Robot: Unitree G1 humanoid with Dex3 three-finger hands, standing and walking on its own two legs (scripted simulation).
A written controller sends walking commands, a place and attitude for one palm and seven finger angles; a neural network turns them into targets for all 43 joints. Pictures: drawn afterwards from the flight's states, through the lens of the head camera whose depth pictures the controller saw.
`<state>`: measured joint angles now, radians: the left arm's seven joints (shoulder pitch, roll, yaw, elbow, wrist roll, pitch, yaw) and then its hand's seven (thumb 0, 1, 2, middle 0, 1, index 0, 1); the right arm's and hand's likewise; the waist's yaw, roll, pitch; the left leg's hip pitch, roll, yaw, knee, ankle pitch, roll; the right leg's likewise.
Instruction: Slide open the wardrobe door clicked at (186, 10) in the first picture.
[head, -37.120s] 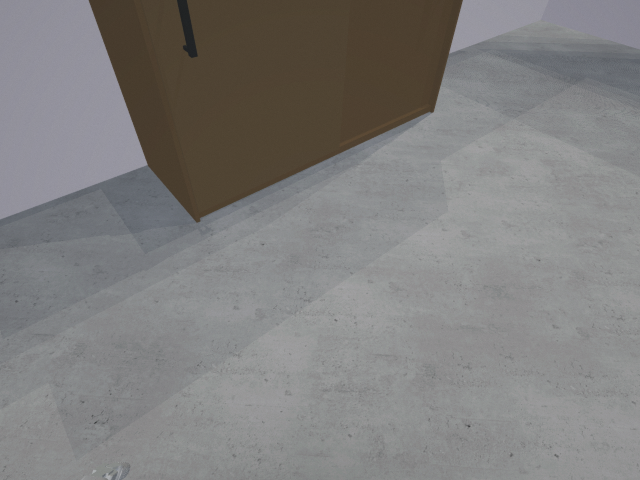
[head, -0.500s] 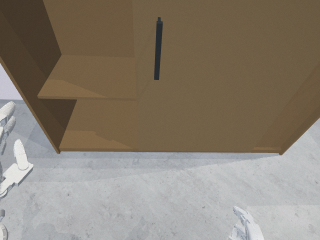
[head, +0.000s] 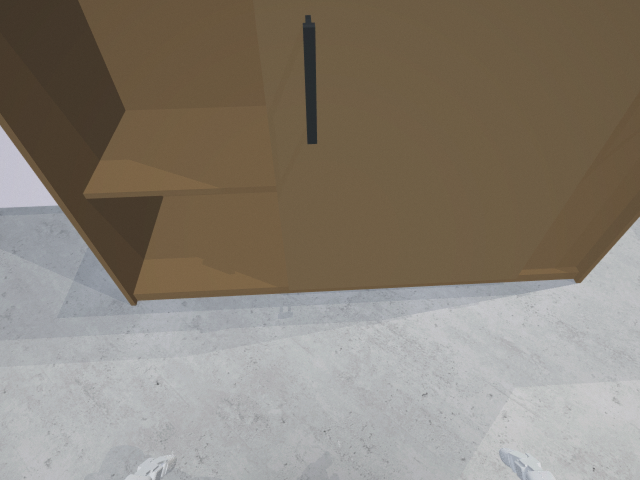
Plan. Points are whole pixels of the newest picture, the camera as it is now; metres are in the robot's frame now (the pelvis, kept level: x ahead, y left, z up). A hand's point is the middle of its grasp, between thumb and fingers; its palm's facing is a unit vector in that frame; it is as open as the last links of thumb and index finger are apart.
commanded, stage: let the arm hang, fingers relaxed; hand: left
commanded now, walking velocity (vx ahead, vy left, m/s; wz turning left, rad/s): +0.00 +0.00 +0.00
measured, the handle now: (310, 84) +0.81 +0.05 +0.09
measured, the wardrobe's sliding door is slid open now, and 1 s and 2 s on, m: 0.56 0.56 0.56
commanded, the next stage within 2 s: look to check the result in 0.86 s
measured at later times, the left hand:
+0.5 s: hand out of the picture +0.05 +0.23 -0.15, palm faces -0.03 -0.95 -0.31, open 7.4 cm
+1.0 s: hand out of the picture +0.10 +0.21 -0.16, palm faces -0.04 -0.97 -0.24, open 7.4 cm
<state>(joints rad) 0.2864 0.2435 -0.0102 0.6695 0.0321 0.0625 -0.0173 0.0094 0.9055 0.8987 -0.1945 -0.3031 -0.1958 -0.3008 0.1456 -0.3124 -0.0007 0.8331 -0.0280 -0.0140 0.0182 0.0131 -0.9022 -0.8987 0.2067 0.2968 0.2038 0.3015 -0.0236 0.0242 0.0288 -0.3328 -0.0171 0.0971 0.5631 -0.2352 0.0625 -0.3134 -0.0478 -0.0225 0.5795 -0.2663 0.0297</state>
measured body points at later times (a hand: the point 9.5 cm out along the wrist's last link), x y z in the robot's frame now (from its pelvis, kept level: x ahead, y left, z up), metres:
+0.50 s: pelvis +0.01 +0.00 +0.01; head +0.03 -0.01 +0.46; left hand +0.05 +0.28 -0.13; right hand +0.05 -0.26 -0.14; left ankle +0.04 +0.08 -0.73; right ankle +0.02 -0.14 -0.73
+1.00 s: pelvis +0.04 +0.00 +0.02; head +0.06 +0.01 +0.47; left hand +0.10 +0.26 -0.14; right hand +0.10 -0.28 -0.12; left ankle +0.04 +0.08 -0.73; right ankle +0.02 -0.14 -0.73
